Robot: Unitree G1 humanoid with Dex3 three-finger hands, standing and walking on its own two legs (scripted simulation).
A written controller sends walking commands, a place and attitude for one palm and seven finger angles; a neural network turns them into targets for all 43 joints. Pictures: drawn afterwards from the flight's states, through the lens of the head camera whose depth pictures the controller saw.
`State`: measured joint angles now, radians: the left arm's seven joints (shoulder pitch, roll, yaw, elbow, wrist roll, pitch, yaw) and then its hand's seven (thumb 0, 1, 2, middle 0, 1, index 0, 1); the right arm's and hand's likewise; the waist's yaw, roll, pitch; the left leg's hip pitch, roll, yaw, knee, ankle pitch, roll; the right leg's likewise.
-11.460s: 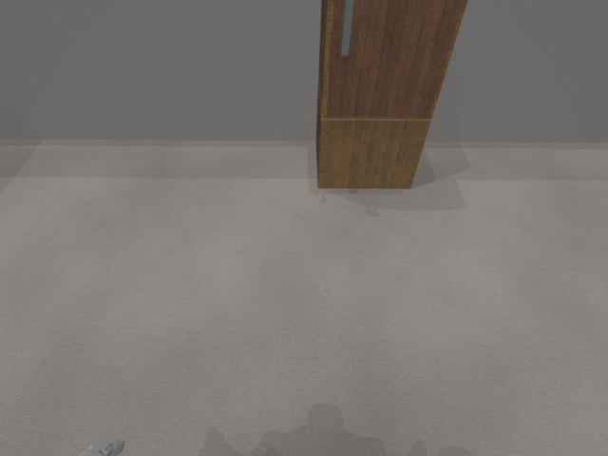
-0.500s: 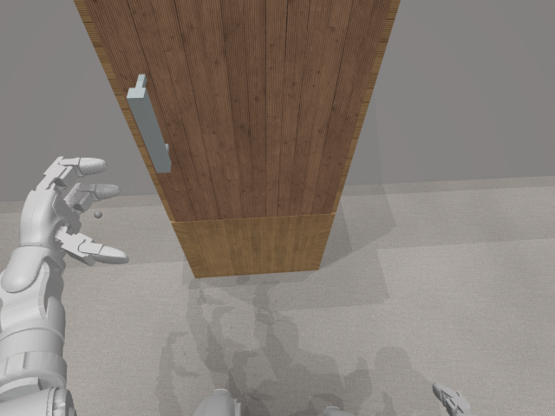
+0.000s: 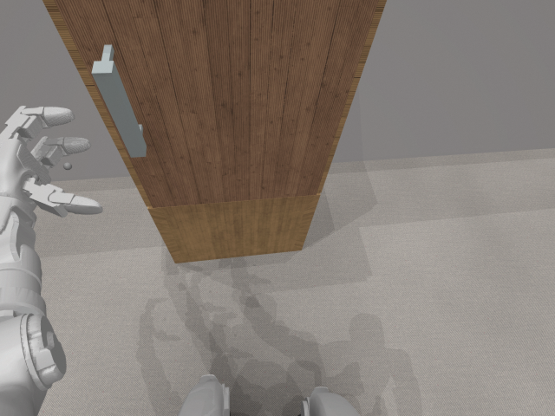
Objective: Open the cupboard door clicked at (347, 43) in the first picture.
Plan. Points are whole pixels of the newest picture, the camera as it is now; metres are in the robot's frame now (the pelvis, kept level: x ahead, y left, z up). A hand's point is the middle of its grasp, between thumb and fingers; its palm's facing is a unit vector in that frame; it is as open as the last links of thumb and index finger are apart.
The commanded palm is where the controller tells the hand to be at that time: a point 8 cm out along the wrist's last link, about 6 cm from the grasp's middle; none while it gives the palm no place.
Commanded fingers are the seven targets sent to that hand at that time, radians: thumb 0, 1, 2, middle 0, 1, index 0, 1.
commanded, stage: move the hooked fingers beside the handle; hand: left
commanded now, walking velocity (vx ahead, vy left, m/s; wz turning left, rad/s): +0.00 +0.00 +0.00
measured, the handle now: (124, 105) +0.56 +0.24 +0.07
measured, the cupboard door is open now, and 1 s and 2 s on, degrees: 0 0 0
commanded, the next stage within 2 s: slide the fingers in behind the handle in 1.38 s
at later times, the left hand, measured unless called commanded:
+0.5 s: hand (71, 130) +0.50 +0.30 +0.08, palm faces +0.10 -0.99 -0.01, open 14.0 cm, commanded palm +0.48 +0.34 +0.08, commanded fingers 0.00 -0.50 0.30 -0.30 -1.20 -0.30 -1.20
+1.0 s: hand (72, 127) +0.51 +0.30 +0.08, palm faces +0.11 -0.99 +0.00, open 14.0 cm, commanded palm +0.49 +0.34 +0.07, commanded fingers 0.00 -0.50 0.30 -0.30 -1.20 -0.30 -1.20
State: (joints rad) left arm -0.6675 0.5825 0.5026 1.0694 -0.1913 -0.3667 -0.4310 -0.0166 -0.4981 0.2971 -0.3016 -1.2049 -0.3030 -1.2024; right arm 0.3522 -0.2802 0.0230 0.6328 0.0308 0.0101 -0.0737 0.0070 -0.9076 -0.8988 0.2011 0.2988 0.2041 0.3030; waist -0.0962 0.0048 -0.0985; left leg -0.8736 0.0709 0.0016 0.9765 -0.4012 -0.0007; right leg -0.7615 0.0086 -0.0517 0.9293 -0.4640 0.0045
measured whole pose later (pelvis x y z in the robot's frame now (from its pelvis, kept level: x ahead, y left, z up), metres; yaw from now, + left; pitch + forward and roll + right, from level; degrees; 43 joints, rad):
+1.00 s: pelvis +0.00 +0.01 -0.01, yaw -2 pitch +23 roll -5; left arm -0.91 0.76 0.55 1.22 -0.10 -0.34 -0.41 -0.02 -0.50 0.30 -0.30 -1.20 -0.30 -1.20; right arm 0.40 -0.28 0.05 0.61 0.00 0.09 -0.05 0.00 -0.91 -0.90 0.20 0.30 0.21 0.30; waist -0.18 0.01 -0.10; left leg -1.02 0.09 -0.01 1.05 -0.43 0.01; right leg -0.89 0.03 -0.06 0.96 -0.46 0.02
